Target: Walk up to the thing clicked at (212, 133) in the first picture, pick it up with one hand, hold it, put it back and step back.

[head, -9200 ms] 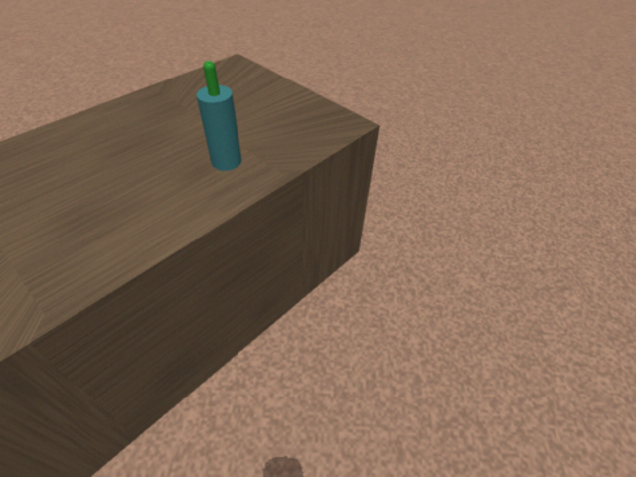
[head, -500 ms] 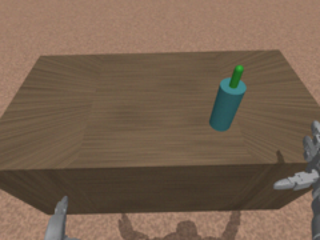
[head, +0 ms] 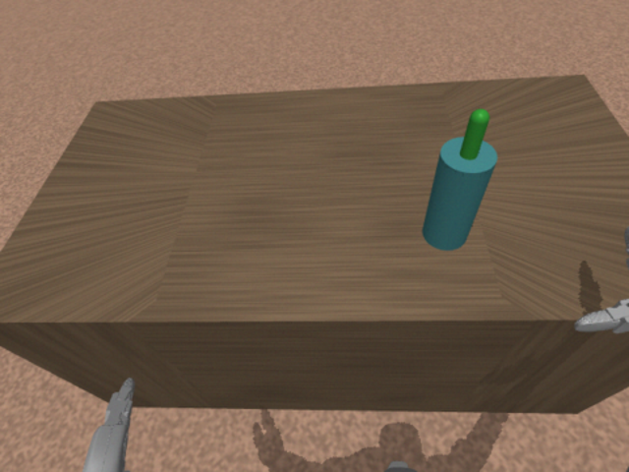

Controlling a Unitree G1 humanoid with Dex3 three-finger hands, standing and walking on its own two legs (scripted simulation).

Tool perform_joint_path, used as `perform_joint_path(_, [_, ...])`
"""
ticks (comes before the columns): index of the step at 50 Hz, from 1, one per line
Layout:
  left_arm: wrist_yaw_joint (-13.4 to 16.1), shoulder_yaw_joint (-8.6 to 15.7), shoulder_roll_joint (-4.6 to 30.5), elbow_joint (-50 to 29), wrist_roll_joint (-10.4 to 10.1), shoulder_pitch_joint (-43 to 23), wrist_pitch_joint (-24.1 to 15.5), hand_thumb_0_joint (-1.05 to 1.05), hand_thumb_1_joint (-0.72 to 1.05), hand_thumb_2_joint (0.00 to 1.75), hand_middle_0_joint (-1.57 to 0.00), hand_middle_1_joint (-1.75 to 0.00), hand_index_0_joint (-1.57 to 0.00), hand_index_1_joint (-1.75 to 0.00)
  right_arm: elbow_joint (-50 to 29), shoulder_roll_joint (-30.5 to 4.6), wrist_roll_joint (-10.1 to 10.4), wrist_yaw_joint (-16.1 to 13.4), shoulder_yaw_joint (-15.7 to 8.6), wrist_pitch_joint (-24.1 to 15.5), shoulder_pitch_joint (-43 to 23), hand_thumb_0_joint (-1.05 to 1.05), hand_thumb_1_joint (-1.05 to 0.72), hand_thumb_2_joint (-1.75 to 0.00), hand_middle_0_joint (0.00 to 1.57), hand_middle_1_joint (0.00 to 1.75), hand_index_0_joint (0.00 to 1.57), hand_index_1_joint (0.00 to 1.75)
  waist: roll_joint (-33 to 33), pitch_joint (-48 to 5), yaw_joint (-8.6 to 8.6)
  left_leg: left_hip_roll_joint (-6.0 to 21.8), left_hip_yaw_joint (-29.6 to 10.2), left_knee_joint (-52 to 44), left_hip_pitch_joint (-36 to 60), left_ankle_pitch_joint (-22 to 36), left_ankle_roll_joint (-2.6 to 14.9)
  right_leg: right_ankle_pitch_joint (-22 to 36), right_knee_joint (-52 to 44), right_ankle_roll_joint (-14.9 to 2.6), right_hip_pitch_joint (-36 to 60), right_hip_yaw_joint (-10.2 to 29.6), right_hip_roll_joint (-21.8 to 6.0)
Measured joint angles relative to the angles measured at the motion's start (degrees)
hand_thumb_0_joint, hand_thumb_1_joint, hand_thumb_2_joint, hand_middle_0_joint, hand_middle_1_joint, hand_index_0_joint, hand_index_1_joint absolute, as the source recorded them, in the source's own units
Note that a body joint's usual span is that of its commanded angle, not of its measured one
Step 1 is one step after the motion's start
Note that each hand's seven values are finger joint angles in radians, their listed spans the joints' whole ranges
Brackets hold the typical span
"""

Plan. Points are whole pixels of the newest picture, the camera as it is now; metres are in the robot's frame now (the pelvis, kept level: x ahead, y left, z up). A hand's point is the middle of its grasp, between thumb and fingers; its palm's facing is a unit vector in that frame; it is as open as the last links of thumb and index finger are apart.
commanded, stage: go down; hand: right
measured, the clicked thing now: (459, 182) +0.56 -0.21 +0.01
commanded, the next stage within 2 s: none
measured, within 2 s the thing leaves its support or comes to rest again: neither
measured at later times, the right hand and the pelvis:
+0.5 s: hand (627, 233) +0.41 -0.37 +0.06, palm faces +0.27 +0.96 +0.01, open 17.2 cm; pelvis +0.00 +0.01 -0.02, yaw +0 degrees
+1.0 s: hand out of the picture +0.43 -0.39 +0.06, palm faces +0.27 +0.96 +0.01, open 17.3 cm; pelvis +0.01 +0.00 -0.02, yaw +0 degrees
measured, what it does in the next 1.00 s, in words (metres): stands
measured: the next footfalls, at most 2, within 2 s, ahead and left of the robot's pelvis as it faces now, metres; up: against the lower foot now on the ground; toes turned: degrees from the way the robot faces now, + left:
none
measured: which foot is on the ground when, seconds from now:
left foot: down 0.00-1.00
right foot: down 0.00-1.00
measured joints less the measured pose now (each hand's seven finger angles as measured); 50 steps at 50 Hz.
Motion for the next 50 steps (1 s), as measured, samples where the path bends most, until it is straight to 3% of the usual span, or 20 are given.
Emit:
perform_joint_path(6, [-0.29, 0.12, 0.17, -0.32, 0.01, -0.12, -0.02, -0.01, -0.53, 0.04, -0.06, -0.06, -0.07, -0.06, -0.36, -1.75, -1.05, -0.18, -0.07, 0.12, -1.62, -0.01, 0.47, -0.06, 0.04, 0.05, 0.05, 0.05, 0.03, 0.75, 0.06, -0.05, 0.39, 1.1, -1.67, -0.26, 0.07, -0.16, 1.16, 0.05, -1.86, 0.45, 0.0])
perform_joint_path(13, [0.05, -0.79, 0.63, -2.3, -0.01, -0.67, -0.13, -0.01, -0.52, 0.04, -0.06, -0.06, -0.07, -0.05, 4.66, -5.9, -0.93, 1.05, -2.5, 0.53, -6.92, -0.01, 0.48, -0.05, 0.04, 0.05, 0.05, 0.05, 0.02, 0.91, 1.61, -0.17, 0.76, 2.94, -4.43, -0.9, 0.18, -0.58, 2.86, 0.18, -4.69, 0.9, -0.07])
perform_joint_path(23, [-0.75, -1.53, 1.66, -4.19, 0.51, 0.05, -0.06, -0.01, -0.52, 0.04, -0.06, -0.05, -0.06, -0.05, 12.0, -12.49, -2.85, 3.06, -5.16, 0.78, -12.55, -0.01, 0.47, -0.04, 0.06, 0.05, 0.06, 0.05, 0.05, -0.21, 3.41, -0.74, 1.02, 5.31, -8.64, -2.09, 0.48, -1.92, 5.54, 0.5, -9.06, 1.31, -0.6])
perform_joint_path(32, [-1.39, -2.02, 1.75, -5.62, 0.82, -0.04, 0.85, -0.01, -0.52, 0.04, -0.06, -0.05, -0.06, -0.05, 14.51, -15.32, -4.42, 3.89, -7.57, 1.31, -14.46, -0.01, 0.48, -0.04, 0.06, 0.05, 0.06, 0.05, -0.14, -1.12, 4.3, -1.08, 1.49, 6.44, -10.48, -3.02, 0.54, -3.09, 7.31, 0.54, -11.33, 1.87, -0.87])
perform_joint_path(50, [-3.08, -1.99, 1.69, -7.59, 0.76, 0.2, 2.14, -0.01, -0.53, 0.05, -0.06, -0.05, -0.06, -0.05, 15.67, -18.21, -5.93, 3.87, -7.19, 2.48, -18.02, -0.01, 0.5, -0.05, 0.06, 0.05, 0.06, 0.05, -0.13, -1.4, 5.19, -1.31, 2.01, 6.53, -12.2, -2.81, 0.21, -3.45, 8.78, 0.21, -13.88, 2.51, -0.97])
